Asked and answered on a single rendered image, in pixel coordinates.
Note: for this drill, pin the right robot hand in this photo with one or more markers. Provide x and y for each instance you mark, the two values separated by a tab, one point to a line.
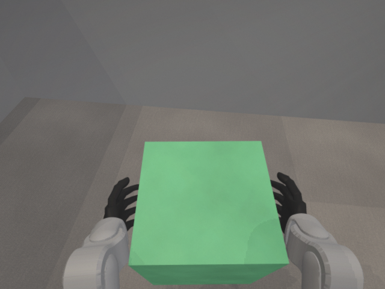
291	200

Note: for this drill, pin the left robot hand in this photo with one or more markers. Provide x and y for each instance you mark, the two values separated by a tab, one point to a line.
117	204

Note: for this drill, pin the robot right forearm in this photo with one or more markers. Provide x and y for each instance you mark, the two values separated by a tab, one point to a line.
324	264

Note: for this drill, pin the carton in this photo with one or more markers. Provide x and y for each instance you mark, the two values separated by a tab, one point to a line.
205	214

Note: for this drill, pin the robot left forearm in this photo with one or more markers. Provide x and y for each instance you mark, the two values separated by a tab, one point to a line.
98	262

